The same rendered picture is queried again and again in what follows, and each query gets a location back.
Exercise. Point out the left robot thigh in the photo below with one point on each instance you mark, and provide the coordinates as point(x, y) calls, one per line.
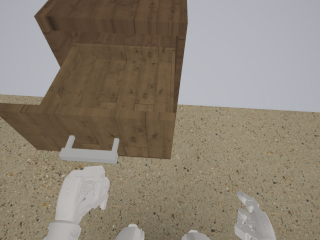
point(130, 233)

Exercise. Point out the robot right hand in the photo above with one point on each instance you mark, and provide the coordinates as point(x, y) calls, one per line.
point(258, 225)

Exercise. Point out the handle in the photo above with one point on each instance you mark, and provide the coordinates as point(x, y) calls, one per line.
point(89, 155)

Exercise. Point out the cabinet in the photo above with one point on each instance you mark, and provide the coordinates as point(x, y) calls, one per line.
point(142, 23)

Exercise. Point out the robot left hand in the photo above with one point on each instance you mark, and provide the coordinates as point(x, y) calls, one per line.
point(89, 183)

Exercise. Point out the left robot forearm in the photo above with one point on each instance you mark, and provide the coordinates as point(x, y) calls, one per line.
point(63, 230)

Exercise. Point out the drawer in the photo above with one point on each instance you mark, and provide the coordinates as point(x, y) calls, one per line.
point(100, 93)

